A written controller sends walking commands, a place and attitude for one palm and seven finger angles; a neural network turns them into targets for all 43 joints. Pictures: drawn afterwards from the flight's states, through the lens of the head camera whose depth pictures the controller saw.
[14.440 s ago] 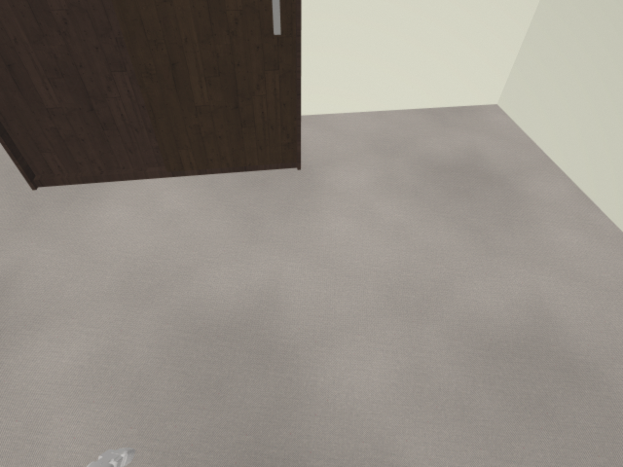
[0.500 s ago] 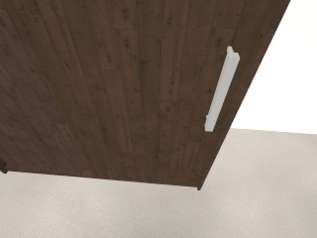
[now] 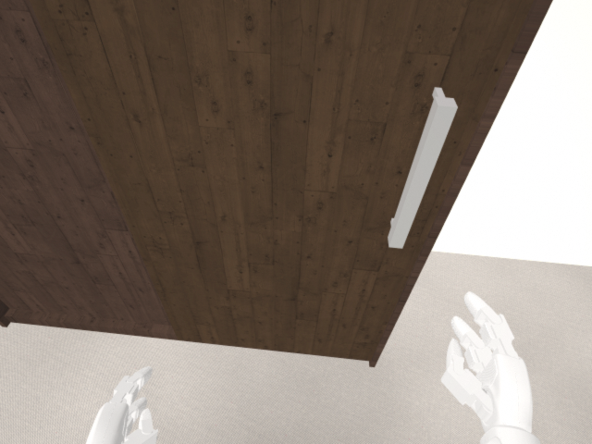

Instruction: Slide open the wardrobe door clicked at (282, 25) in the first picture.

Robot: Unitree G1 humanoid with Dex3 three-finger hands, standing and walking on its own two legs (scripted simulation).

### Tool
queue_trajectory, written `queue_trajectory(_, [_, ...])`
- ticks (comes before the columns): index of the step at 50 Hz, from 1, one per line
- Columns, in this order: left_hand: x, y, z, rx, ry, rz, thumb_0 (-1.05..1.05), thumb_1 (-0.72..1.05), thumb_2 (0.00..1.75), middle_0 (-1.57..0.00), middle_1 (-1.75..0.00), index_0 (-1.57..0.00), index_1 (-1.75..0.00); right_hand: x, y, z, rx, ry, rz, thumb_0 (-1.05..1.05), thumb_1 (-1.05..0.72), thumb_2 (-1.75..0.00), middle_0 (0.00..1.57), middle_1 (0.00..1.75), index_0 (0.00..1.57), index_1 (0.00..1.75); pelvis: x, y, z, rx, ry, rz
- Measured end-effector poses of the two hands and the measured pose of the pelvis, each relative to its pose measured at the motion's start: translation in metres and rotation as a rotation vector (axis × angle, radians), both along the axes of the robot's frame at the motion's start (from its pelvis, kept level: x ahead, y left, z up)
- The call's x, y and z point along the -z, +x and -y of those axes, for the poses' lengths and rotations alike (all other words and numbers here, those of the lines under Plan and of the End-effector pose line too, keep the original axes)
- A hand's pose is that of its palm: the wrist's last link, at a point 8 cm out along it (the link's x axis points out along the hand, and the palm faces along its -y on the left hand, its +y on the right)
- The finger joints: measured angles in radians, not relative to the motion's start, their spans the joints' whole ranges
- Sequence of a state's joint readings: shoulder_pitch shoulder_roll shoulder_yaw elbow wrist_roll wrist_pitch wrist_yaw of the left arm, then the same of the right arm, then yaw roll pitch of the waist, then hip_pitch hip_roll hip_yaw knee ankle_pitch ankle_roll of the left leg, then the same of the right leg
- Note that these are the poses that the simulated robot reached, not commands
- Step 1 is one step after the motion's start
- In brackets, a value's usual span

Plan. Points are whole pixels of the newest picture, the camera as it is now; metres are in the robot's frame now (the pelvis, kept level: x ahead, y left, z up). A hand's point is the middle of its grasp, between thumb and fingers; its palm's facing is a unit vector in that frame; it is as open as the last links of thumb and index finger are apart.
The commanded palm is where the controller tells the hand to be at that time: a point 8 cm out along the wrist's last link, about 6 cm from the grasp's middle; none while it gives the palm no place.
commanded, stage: raise the hand with hooked fingers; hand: right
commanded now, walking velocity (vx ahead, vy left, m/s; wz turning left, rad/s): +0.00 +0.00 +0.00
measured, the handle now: (414, 176) +0.53 -0.14 +0.10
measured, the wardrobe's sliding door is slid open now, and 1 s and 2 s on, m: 0.00 0.00 0.00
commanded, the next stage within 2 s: move the hooked fingers beside the handle in 1.84 s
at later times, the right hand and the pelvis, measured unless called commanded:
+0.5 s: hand (465, 385) +0.22 -0.19 +0.02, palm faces -0.11 +0.99 -0.04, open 10.6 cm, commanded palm +0.17 -0.27 +0.04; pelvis +0.00 +0.01 -0.05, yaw -1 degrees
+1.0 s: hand (550, 332) +0.26 -0.26 +0.10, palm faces +0.10 +0.99 -0.07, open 13.4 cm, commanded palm +0.23 -0.31 +0.10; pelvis +0.03 +0.00 -0.01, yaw -1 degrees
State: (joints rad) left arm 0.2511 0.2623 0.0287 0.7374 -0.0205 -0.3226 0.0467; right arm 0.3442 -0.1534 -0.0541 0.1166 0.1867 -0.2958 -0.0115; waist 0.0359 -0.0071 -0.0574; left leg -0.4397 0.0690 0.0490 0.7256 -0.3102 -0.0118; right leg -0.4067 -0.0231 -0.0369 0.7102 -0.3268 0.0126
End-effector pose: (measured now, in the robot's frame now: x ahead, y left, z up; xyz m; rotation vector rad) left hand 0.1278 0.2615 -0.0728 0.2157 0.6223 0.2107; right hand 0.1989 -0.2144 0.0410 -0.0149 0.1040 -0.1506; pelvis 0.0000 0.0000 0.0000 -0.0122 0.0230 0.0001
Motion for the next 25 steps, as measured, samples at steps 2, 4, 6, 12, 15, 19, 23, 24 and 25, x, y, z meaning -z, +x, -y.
queue_trajectory(2, [-0.013,0.025,-0.006,0.033,0.025,0.084,0.02,0.91,0.90,-0.20,-0.30,-0.20,-0.29,0.002,0.006,-0.011,-0.089,0.046,0.115,0.02,-0.77,-0.83,0.20,0.41,0.20,0.41,0.010,-0.002,-0.003,-0.010,-0.003,-0.030])
queue_trajectory(4, [-0.022,0.046,-0.010,0.063,0.049,0.142,0.02,0.91,0.90,-0.20,-0.30,-0.20,-0.29,0.019,-0.001,-0.015,-0.156,0.052,0.143,0.01,-0.72,-0.81,0.21,0.43,0.21,0.43,0.020,-0.002,-0.007,-0.017,-0.005,-0.056])
queue_trajectory(6, [-0.028,0.064,-0.011,0.090,0.068,0.171,0.01,0.91,0.90,-0.20,-0.30,-0.20,-0.29,0.044,-0.018,-0.010,-0.169,0.053,0.076,0.01,-0.67,-0.79,0.22,0.46,0.21,0.46,0.029,-0.002,-0.010,-0.017,-0.006,-0.076])
queue_trajectory(12, [-0.017,0.103,0.007,0.187,0.079,0.176,0.01,0.90,0.90,-0.20,-0.30,-0.20,-0.29,0.063,-0.080,0.033,0.027,-0.003,-0.068,0.02,-0.52,-0.74,0.23,0.55,0.23,0.55,0.046,0.002,-0.015,0.019,0.026,-0.109])
queue_trajectory(15, [0.004,0.108,0.026,0.242,0.050,0.148,0.01,0.90,0.90,-0.20,-0.30,-0.20,-0.29,0.033,-0.081,0.046,0.068,-0.071,0.082,0.02,-0.45,-0.71,0.23,0.60,0.23,0.60,0.052,0.002,-0.015,0.043,0.052,-0.121])
queue_trajectory(19, [0.033,0.098,0.050,0.260,-0.023,0.096,0.01,0.90,0.90,-0.20,-0.30,-0.20,-0.30,0.005,-0.047,0.038,-0.066,-0.099,0.247,0.02,-0.35,-0.67,0.23,0.65,0.23,0.65,0.057,-0.002,-0.012,0.053,0.070,-0.130])
queue_trajectory(23, [0.047,0.070,0.059,0.183,-0.098,0.024,0.01,0.90,0.90,-0.20,-0.30,-0.20,-0.30,0.014,-0.004,0.027,-0.247,-0.053,0.101,0.01,-0.26,-0.63,0.24,0.71,0.24,0.71,0.052,-0.001,-0.009,0.037,0.056,-0.136])
queue_trajectory(24, [0.047,0.063,0.058,0.155,-0.108,0.008,0.01,0.90,0.90,-0.20,-0.30,-0.20,-0.30,0.018,0.003,0.028,-0.262,-0.036,0.045,0.01,-0.24,-0.62,0.24,0.73,0.24,0.73,0.049,0.001,-0.009,0.030,0.051,-0.135])
queue_trajectory(25, [0.046,0.056,0.057,0.126,-0.114,-0.007,0.02,0.90,0.90,-0.20,-0.30,-0.20,-0.30,0.019,0.007,0.031,-0.258,-0.019,-0.002,0.01,-0.21,-0.61,0.25,0.74,0.24,0.75,0.045,0.003,-0.008,0.023,0.045,-0.133])
